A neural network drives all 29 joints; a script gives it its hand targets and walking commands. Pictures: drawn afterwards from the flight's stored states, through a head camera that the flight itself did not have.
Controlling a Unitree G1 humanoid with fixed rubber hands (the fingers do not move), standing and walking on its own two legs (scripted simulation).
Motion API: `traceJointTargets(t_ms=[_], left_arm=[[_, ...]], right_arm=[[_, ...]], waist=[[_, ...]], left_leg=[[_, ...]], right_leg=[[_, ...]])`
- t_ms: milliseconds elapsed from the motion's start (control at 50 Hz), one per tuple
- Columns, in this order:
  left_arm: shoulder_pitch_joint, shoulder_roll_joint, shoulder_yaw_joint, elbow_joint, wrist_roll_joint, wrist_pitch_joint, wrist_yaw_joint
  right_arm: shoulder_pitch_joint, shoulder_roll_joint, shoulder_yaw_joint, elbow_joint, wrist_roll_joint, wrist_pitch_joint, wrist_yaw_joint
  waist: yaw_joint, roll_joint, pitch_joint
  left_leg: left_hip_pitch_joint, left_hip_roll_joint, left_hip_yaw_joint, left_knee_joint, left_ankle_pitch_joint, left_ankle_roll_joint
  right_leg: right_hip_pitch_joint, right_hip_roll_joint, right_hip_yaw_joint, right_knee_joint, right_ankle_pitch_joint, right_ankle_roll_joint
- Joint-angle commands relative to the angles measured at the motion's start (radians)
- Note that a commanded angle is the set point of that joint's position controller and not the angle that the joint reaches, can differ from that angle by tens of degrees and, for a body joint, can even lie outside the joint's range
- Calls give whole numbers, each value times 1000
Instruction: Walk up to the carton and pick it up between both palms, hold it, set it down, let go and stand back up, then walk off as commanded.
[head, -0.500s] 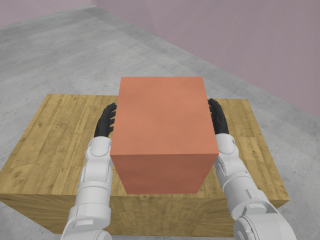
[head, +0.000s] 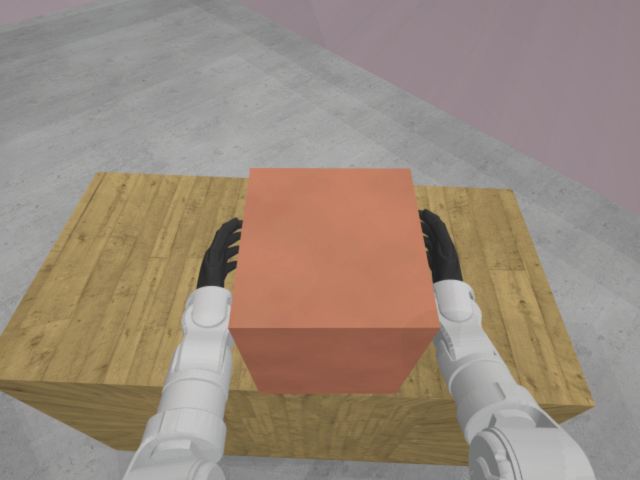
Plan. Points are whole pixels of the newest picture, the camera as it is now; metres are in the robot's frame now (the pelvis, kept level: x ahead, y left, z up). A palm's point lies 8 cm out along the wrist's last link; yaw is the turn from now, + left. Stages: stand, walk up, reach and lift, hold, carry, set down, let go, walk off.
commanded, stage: set down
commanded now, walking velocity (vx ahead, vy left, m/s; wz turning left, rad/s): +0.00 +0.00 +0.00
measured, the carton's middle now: (329, 290) +0.37 +0.03 +0.01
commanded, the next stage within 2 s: none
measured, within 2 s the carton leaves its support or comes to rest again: rests again in 1.68 s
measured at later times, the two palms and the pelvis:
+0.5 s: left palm (222, 291) +0.37 +0.17 -0.01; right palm (427, 277) +0.41 -0.11 +0.00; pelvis +0.01 +0.01 +0.00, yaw +0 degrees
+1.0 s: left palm (226, 300) +0.37 +0.17 -0.03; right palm (426, 286) +0.41 -0.12 -0.02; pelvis +0.01 +0.01 -0.01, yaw +0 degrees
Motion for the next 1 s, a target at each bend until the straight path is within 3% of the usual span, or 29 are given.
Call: traceJointTargets(t_ms=[0, 60, 80, 100, 140, 180, 220, 240, 300, 320, 340, 380, 400, 460, 500, 520, 560, 600, 640, 680, 720, 740, 760, 800, 840, 860, 880, 940, 980], left_arm=[[-723, -565, -202, -4, -17, -140, -70], [-676, -547, -172, 10, -2, -170, -66], [-721, -550, -198, 30, -15, -180, -64], [-728, -565, -212, 27, -26, -190, -59], [-712, -583, -209, 34, -25, -207, -54], [-668, -578, -191, 73, -22, -214, -57], [-697, -587, -208, 67, -13, -223, -51], [-717, -588, -202, 66, -11, -235, -44], [-754, -600, -232, 65, -44, -282, -37], [-726, -591, -226, 99, -39, -295, -37], [-706, -597, -211, 114, -21, -299, -36], [-689, -621, -248, 104, -34, -313, -23], [-684, -619, -236, 119, -27, -315, -25], [-673, -637, -258, 128, -37, -338, -20], [-634, -626, -251, 144, -26, -337, -18], [-646, -629, -261, 131, -41, -348, -21], [-658, -619, -241, 154, -21, -368, -19], [-649, -624, -248, 157, -23, -378, -13], [-635, -602, -229, 176, -24, -386, -16], [-670, -597, -227, 192, -39, -402, -24], [-671, -587, -223, 210, -35, -413, -25], [-638, -603, -228, 203, -36, -417, -21], [-642, -591, -219, 218, -36, -422, -24], [-656, -585, -219, 203, -41, -440, -20], [-650, -515, -196, 245, -38, -451, -16], [-659, -540, -170, 239, -22, -454, -22], [-653, -509, -156, 242, -25, -457, -21], [-642, -494, -107, 257, 4, -453, -23], [-609, -371, -79, 295, -16, -449, -12]], right_arm=[[-675, 542, 124, -22, -139, -120, 171], [-654, 559, 155, 3, -143, -134, 168], [-651, 559, 138, 12, -157, -136, 167], [-648, 554, 123, 45, -157, -142, 172], [-669, 557, 137, 23, -153, -155, 173], [-647, 559, 155, 29, -157, -164, 171], [-661, 552, 145, 57, -168, -172, 172], [-657, 555, 148, 60, -167, -171, 175], [-656, 574, 144, 54, -187, -195, 175], [-636, 571, 142, 65, -191, -200, 172], [-632, 580, 154, 70, -190, -200, 176], [-618, 570, 148, 95, -176, -211, 178], [-631, 568, 152, 88, -184, -211, 179], [-604, 567, 143, 81, -200, -227, 178], [-573, 557, 144, 131, -190, -220, 174], [-587, 570, 177, 88, -187, -230, 172], [-604, 576, 164, 98, -191, -238, 176], [-578, 566, 130, 145, -218, -239, 173], [-601, 573, 163, 119, -196, -240, 178], [-613, 572, 164, 108, -207, -243, 170], [-621, 578, 169, 87, -222, -252, 170], [-605, 573, 156, 114, -225, -257, 165], [-616, 566, 158, 115, -223, -259, 167], [-609, 580, 161, 128, -223, -266, 168], [-577, 495, 133, 140, -226, -261, 164], [-604, 533, 131, 138, -234, -261, 164], [-599, 493, 118, 144, -236, -258, 166], [-618, 505, 99, 145, -251, -260, 161], [-606, 361, 89, 139, -221, -255, 148]], waist=[[20, 42, -633], [58, 35, -670], [21, 36, -679], [15, 50, -673], [43, 66, -726], [47, 36, -684], [30, 63, -698], [52, 77, -732], [27, 89, -845], [30, 74, -862], [49, 93, -837], [32, 118, -839], [49, 112, -843], [34, 111, -885], [23, 107, -839], [31, 102, -860], [48, 126, -874], [37, 123, -889], [69, 98, -890], [36, 67, -899], [44, 74, -917], [40, 75, -891], [54, 75, -911], [50, 74, -944], [33, 72, -918], [42, 46, -885], [41, 49, -885], [57, 36, -832], [65, 8, -836]], left_leg=[[161, -2, 85, 60, 482, -10], [118, -4, 93, 58, 501, -5], [114, -2, 83, 68, 507, -9], [115, -1, 84, 75, 520, -14], [135, 4, 85, 82, 555, -22], [127, 3, 81, 92, 569, -13], [117, 4, 79, 88, 575, -22], [99, 9, 77, 103, 587, -22], [129, 15, 74, 143, 641, -31], [121, 15, 71, 149, 646, -27], [119, 12, 80, 154, 674, -33], [171, 17, 67, 180, 741, -47], [186, 21, 60, 181, 747, -44], [258, 33, 49, 209, 814, -51], [191, 25, 51, 197, 776, -50], [162, 17, 58, 197, 764, -51], [171, 23, 48, 202, 762, -51], [210, 31, 39, 217, 801, -51], [173, 27, 50, 214, 775, -41], [76, 21, 53, 195, 688, -37], [54, 17, 55, 193, 664, -36], [107, 23, 37, 212, 749, -41], [85, 21, 47, 207, 729, -39], [108, 25, 40, 220, 753, -37], [64, 16, 44, 207, 712, -37], [32, 12, 54, 195, 666, -29], [52, 15, 46, 200, 699, -29], [17, 10, 55, 181, 633, -12], [-28, 6, 67, 168, 609, -15]], right_leg=[[137, 14, -111, -55, 674, 51], [177, 1, -96, -39, 756, 57], [161, 5, -103, -33, 756, 54], [144, 9, -102, -35, 733, 48], [120, 13, -111, -38, 743, 50], [119, 11, -98, -33, 783, 51], [121, 14, -109, -17, 796, 46], [109, 15, -106, -15, 762, 43], [39, 23, -109, 4, 806, 41], [35, 20, -101, 4, 800, 40], [37, 23, -103, 0, 789, 33], [-16, 34, -104, -7, 779, 19], [-35, 34, -107, -4, 756, 27], [-131, 49, -124, -26, 697, 13], [-83, 42, -112, -20, 721, 9], [-40, 38, -107, -9, 766, 14], [-92, 37, -108, 0, 733, 14], [-154, 44, -113, -4, 682, 9], [-113, 37, -102, 0, 701, 19], [-36, 37, -93, 29, 768, 31], [-28, 28, -85, 33, 789, 35], [-82, 35, -92, 35, 794, 36], [-80, 34, -96, 34, 787, 36], [-103, 36, -96, 39, 797, 36], [-71, 35, -89, 46, 800, 34], [-31, 30, -85, 51, 814, 46], [-63, 34, -86, 51, 799, 45], [-56, 24, -82, 57, 813, 56], [6, 25, -72, 58, 854, 53]])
